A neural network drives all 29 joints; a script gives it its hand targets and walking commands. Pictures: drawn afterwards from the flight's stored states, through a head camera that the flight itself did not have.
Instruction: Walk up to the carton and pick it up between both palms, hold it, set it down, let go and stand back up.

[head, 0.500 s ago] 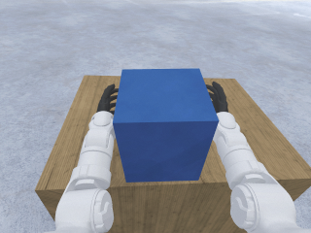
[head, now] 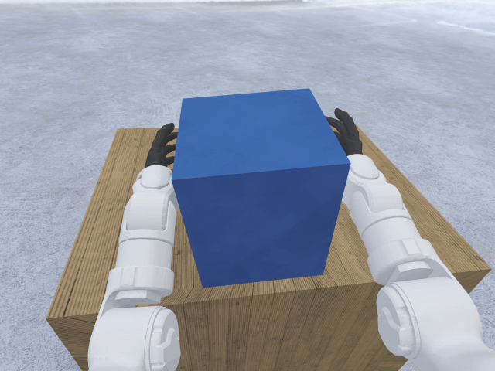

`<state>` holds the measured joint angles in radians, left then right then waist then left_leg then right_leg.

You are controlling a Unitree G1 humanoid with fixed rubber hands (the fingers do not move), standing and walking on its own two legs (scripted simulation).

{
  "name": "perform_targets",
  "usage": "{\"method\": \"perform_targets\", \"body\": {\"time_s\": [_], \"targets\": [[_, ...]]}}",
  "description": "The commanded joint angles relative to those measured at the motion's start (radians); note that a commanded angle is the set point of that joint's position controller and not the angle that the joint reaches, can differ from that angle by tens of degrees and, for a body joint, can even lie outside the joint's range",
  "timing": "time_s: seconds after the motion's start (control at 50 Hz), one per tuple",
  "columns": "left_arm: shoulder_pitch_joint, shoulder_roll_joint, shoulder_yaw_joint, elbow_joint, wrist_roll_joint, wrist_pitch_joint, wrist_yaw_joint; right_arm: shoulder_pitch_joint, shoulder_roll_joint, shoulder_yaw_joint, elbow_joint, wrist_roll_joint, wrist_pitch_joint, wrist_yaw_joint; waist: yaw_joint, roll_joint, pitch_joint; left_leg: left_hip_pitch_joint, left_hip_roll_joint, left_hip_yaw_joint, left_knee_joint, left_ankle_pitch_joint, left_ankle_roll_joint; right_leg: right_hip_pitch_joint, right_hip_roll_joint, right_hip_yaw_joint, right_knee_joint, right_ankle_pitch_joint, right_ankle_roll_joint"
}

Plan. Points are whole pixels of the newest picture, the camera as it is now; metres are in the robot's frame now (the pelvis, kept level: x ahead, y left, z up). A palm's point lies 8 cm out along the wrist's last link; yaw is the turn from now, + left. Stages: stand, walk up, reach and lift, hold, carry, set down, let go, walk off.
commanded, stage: reach and lift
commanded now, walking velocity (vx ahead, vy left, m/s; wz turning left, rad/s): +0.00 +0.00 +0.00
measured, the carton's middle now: (255, 189) +0.39 +0.00 +0.16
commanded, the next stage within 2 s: hold in 1.04 s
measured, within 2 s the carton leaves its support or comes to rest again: neither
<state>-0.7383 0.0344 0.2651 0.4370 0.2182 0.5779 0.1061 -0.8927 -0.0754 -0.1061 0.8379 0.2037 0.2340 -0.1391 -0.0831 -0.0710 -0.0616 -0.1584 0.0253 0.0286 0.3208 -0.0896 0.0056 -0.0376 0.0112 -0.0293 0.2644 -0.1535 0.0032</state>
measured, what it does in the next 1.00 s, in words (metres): stands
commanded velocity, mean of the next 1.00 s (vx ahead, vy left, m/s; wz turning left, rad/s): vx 0.00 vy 0.00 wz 0.00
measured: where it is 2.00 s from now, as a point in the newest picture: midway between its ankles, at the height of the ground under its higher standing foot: outside the picture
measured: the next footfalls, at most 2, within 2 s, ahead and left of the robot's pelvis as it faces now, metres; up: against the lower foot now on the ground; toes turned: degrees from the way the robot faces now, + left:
none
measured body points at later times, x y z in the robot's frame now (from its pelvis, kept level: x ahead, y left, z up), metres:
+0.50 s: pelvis +0.01 +0.00 +0.00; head -0.06 +0.03 +0.44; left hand +0.40 +0.15 +0.22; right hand +0.40 -0.15 +0.25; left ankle +0.06 +0.11 -0.75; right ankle +0.00 -0.12 -0.75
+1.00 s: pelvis +0.02 +0.00 +0.00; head -0.07 +0.02 +0.44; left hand +0.40 +0.15 +0.24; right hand +0.40 -0.15 +0.28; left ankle +0.06 +0.11 -0.75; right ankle +0.00 -0.12 -0.75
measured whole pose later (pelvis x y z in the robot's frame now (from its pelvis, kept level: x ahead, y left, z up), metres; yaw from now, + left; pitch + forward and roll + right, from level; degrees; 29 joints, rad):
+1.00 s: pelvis +0.02 +0.00 +0.00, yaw +1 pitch -5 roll -1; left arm -0.77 0.03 0.32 0.29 0.19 0.82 0.07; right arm -0.99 -0.15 0.01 0.73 0.36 0.52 -0.23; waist -0.11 -0.02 -0.13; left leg -0.15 0.02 0.02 0.37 -0.14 0.00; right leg -0.01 0.01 -0.04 0.28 -0.19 0.01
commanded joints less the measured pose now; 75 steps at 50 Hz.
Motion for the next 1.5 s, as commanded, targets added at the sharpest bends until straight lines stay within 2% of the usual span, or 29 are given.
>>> {"method": "perform_targets", "body": {"time_s": [0.0,0.06,0.1,0.12,0.14,0.16,0.24,0.28,0.3,0.36,0.42,0.5,0.72,0.8,0.84,0.96,1.08,1.28,1.3,1.48], "targets": [[-0.830,-0.624,-0.451,-0.230,-0.130,-0.043,-0.141,-0.785,0.613,0.323,-0.301,0.090,0.002,0.076,-0.016,0.131,-0.454,0.368,-0.023,-0.037,0.007,0.141,-0.021,-0.086,0.034,-0.002,-0.055,0.113,0.029],[-0.840,-0.617,-0.443,-0.248,-0.135,-0.025,-0.148,-0.785,0.632,0.346,-0.331,0.111,0.034,0.066,-0.018,0.107,-0.459,0.360,-0.030,-0.043,0.011,0.140,-0.007,-0.073,0.032,0.003,-0.049,0.139,0.034],[-0.847,-0.612,-0.443,-0.267,-0.134,-0.018,-0.153,-0.774,0.642,0.362,-0.342,0.126,0.051,0.061,-0.014,0.114,-0.461,0.359,-0.033,-0.044,0.013,0.148,-0.009,-0.066,0.034,0.004,-0.044,0.164,0.039],[-0.848,-0.607,-0.438,-0.273,-0.132,-0.012,-0.155,-0.765,0.639,0.365,-0.348,0.129,0.061,0.058,-0.022,0.115,-0.459,0.358,-0.035,-0.047,0.015,0.153,-0.008,-0.060,0.037,0.005,-0.040,0.176,0.039],[-0.841,-0.604,-0.432,-0.273,-0.128,-0.009,-0.158,-0.771,0.649,0.373,-0.360,0.138,0.068,0.056,-0.012,0.113,-0.456,0.353,-0.039,-0.046,0.016,0.156,-0.006,-0.053,0.037,0.007,-0.036,0.194,0.045],[-0.845,-0.602,-0.431,-0.281,-0.134,-0.003,-0.161,-0.771,0.647,0.382,-0.370,0.143,0.076,0.052,-0.022,0.108,-0.461,0.349,-0.041,-0.050,0.016,0.158,-0.004,-0.046,0.035,0.011,-0.035,0.198,0.046],[-0.854,-0.591,-0.422,-0.289,-0.129,0.019,-0.172,-0.765,0.654,0.392,-0.380,0.161,0.113,0.043,-0.022,0.108,-0.433,0.332,-0.047,-0.050,0.013,0.141,-0.001,-0.049,0.038,0.012,-0.031,0.193,0.053],[-0.855,-0.586,-0.409,-0.293,-0.135,0.030,-0.179,-0.771,0.661,0.397,-0.381,0.170,0.127,0.040,-0.016,0.091,-0.420,0.316,-0.049,-0.048,0.010,0.123,0.004,-0.044,0.036,0.014,-0.030,0.179,0.053],[-0.865,-0.588,-0.418,-0.293,-0.140,0.034,-0.179,-0.776,0.661,0.399,-0.383,0.173,0.132,0.039,-0.023,0.092,-0.427,0.321,-0.046,-0.049,0.010,0.118,0.005,-0.049,0.035,0.017,-0.032,0.174,0.053],[-0.899,-0.602,-0.438,-0.319,-0.152,0.042,-0.179,-0.802,0.657,0.397,-0.406,0.183,0.144,0.037,-0.031,0.116,-0.448,0.339,-0.045,-0.056,0.020,0.140,-0.007,-0.062,0.044,0.008,-0.029,0.173,0.049],[-0.896,-0.592,-0.440,-0.329,-0.167,0.053,-0.177,-0.808,0.649,0.404,-0.431,0.199,0.159,0.027,-0.037,0.103,-0.464,0.346,-0.046,-0.061,0.031,0.163,-0.008,-0.053,0.045,0.013,-0.028,0.207,0.053],[-0.896,-0.576,-0.421,-0.314,-0.160,0.073,-0.182,-0.798,0.642,0.392,-0.401,0.208,0.192,0.021,-0.042,0.107,-0.426,0.320,-0.046,-0.060,0.021,0.121,-0.007,-0.057,0.043,0.016,-0.032,0.175,0.054],[-0.925,-0.562,-0.401,-0.334,-0.174,0.114,-0.182,-0.806,0.611,0.384,-0.371,0.248,0.243,0.016,-0.040,0.123,-0.426,0.312,-0.044,-0.066,0.031,0.159,-0.023,-0.047,0.051,0.019,-0.025,0.198,0.051],[-0.940,-0.553,-0.396,-0.369,-0.181,0.122,-0.183,-0.831,0.617,0.394,-0.410,0.266,0.254,0.013,-0.030,0.129,-0.454,0.312,-0.046,-0.067,0.038,0.177,-0.024,-0.034,0.053,0.021,-0.014,0.231,0.052],[-0.947,-0.557,-0.416,-0.381,-0.189,0.129,-0.181,-0.835,0.611,0.390,-0.415,0.275,0.262,0.012,-0.039,0.141,-0.460,0.318,-0.044,-0.070,0.041,0.190,-0.033,-0.032,0.055,0.019,-0.017,0.237,0.054],[-0.977,-0.532,-0.384,-0.359,-0.188,0.146,-0.185,-0.852,0.608,0.377,-0.398,0.283,0.294,0.012,-0.028,0.118,-0.438,0.280,-0.044,-0.068,0.030,0.124,-0.021,-0.051,0.052,0.024,-0.020,0.185,0.055],[-0.986,-0.520,-0.357,-0.318,-0.187,0.165,-0.191,-0.875,0.604,0.373,-0.388,0.286,0.316,0.003,-0.021,0.104,-0.443,0.267,-0.047,-0.066,0.037,0.134,-0.022,-0.046,0.056,0.027,-0.013,0.207,0.058],[-1.026,-0.507,-0.327,-0.277,-0.189,0.176,-0.203,-0.905,0.594,0.339,-0.336,0.296,0.347,0.000,-0.027,0.115,-0.433,0.224,-0.045,-0.068,0.022,0.073,-0.022,-0.055,0.053,0.032,-0.015,0.164,0.056],[-1.038,-0.504,-0.324,-0.277,-0.189,0.176,-0.203,-0.913,0.601,0.341,-0.332,0.300,0.348,0.000,-0.020,0.110,-0.438,0.224,-0.047,-0.067,0.025,0.072,-0.023,-0.057,0.053,0.033,-0.012,0.156,0.054],[-1.079,-0.500,-0.320,-0.265,-0.206,0.176,-0.195,-0.944,0.587,0.320,-0.309,0.319,0.367,0.002,-0.024,0.133,-0.452,0.203,-0.044,-0.075,0.022,0.050,-0.030,-0.069,0.054,0.036,-0.012,0.133,0.048]]}}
